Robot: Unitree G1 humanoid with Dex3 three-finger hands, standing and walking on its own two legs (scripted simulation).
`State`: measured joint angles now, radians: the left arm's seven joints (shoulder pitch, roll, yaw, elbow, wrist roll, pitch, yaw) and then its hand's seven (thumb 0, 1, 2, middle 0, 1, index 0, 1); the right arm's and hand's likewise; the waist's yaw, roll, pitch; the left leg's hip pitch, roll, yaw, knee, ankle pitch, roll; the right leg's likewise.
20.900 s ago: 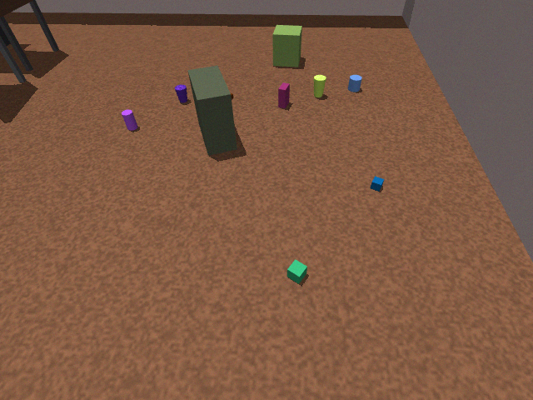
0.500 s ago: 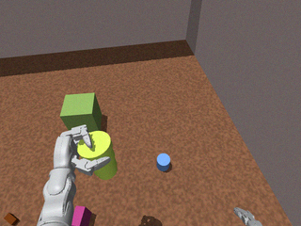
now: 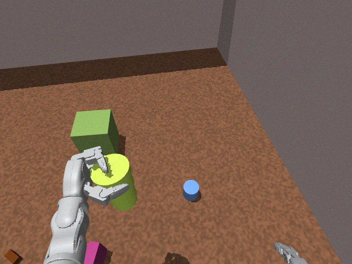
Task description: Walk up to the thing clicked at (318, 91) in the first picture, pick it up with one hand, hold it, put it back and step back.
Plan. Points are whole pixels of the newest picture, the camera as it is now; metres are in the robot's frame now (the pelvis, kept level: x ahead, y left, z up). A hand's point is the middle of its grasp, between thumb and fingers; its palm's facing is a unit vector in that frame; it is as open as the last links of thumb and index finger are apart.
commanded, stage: hold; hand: left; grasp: from the side
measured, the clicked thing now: (118, 185) +0.33 +0.16 -0.02
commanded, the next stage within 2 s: crouch in 0.70 s
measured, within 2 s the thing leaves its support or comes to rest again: neither
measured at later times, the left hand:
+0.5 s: hand (107, 172) +0.33 +0.17 +0.04, palm faces +0.05 -1.00 -0.02, open 7.3 cm
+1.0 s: hand (109, 176) +0.33 +0.17 +0.02, palm faces +0.09 -1.00 -0.01, open 7.2 cm
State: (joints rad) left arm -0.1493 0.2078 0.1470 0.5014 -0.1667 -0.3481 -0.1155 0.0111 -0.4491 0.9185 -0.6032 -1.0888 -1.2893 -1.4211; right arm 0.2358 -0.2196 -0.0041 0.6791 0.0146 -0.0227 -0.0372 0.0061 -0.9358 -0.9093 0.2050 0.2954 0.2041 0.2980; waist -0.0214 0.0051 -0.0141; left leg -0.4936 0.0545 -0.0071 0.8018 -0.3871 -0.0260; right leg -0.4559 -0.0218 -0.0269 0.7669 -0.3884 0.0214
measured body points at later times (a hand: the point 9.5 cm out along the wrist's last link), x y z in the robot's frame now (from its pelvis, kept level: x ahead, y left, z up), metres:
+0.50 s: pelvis +0.00 +0.00 +0.00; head +0.03 +0.00 +0.45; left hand +0.32 +0.22 +0.05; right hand +0.12 -0.25 -0.11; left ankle +0.01 +0.13 -0.71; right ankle +0.00 -0.13 -0.71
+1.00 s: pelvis -0.01 +0.00 -0.01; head +0.03 +0.00 +0.44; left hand +0.32 +0.22 +0.03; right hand +0.12 -0.25 -0.11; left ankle +0.01 +0.13 -0.71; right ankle +0.00 -0.13 -0.71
